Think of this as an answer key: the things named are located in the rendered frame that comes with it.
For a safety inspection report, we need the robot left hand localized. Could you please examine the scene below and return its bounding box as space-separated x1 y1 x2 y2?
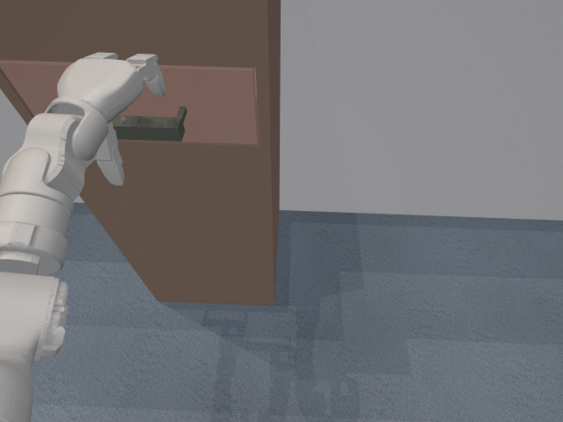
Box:
57 52 165 186

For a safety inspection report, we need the drawer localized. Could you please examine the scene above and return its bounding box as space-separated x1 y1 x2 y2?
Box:
0 60 259 144

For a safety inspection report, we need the robot left forearm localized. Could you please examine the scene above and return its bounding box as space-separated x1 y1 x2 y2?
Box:
0 97 108 275

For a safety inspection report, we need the cabinet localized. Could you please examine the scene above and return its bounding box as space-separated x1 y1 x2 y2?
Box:
0 0 281 306

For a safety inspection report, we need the left robot upper arm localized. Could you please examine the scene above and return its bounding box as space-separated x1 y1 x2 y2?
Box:
0 272 69 422

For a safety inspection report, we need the handle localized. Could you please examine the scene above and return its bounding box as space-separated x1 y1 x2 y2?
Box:
112 106 187 142

